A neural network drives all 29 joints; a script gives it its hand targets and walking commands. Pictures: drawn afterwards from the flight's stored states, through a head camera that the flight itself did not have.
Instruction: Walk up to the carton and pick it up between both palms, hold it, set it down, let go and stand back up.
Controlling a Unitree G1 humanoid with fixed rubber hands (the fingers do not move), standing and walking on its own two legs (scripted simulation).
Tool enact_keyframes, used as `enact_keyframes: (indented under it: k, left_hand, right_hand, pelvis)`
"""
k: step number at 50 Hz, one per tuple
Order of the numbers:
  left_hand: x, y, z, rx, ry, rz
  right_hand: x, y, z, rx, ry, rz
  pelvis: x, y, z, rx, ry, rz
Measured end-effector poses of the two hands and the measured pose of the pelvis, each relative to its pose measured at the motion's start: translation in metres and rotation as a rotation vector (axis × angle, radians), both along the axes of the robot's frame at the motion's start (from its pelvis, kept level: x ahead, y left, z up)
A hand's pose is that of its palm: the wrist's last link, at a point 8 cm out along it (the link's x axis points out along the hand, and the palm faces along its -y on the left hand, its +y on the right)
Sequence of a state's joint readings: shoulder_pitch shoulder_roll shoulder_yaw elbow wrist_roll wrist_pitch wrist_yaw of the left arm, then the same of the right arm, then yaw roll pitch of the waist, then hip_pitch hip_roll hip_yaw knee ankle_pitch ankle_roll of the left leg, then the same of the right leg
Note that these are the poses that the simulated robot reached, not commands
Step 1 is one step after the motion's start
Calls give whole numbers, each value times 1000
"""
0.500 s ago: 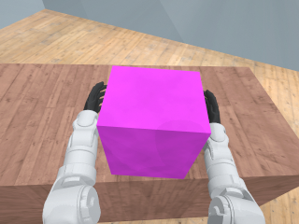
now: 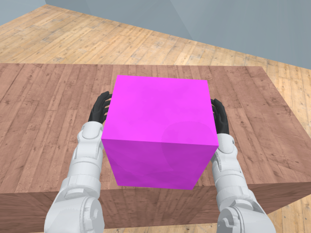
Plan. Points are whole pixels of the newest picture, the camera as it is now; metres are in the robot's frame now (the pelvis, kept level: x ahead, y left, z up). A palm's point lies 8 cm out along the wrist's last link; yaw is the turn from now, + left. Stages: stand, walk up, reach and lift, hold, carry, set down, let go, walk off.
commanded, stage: set down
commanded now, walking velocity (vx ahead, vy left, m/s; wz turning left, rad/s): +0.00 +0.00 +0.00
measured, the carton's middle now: (158, 137) +0.37 -0.03 +0.01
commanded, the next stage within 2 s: none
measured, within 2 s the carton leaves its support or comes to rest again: neither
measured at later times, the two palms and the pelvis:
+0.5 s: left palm (99, 121) +0.40 +0.13 +0.07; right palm (220, 131) +0.35 -0.20 +0.06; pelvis -0.01 +0.00 +0.00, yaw -1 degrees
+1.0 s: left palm (100, 121) +0.40 +0.12 +0.06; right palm (220, 131) +0.35 -0.20 +0.05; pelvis -0.01 +0.00 +0.00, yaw -3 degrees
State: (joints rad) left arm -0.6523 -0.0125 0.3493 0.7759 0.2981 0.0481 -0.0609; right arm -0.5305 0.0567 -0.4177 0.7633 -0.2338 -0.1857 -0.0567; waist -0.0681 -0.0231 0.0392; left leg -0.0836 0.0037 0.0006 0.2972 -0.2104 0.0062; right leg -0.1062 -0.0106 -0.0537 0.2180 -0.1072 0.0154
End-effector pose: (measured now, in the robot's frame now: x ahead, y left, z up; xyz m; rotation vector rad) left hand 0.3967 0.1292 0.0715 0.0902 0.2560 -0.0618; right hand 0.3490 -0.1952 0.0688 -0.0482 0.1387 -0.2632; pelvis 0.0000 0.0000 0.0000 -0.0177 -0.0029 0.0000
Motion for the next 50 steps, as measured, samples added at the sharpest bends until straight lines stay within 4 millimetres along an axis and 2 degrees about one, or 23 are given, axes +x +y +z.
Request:
enact_keyframes:
  k: [24,50]
  left_hand:
    - [0,-4,-4,-16,-5,-3]
    - [6,-4,-13,8,-20,4]
  right_hand:
    - [-3,-4,-6,-10,5,-4]
    - [4,-9,-17,-20,8,28]
  pelvis:
    - [-7,-1,0,5,14,-10]
    - [-6,-3,-2,7,38,-45]
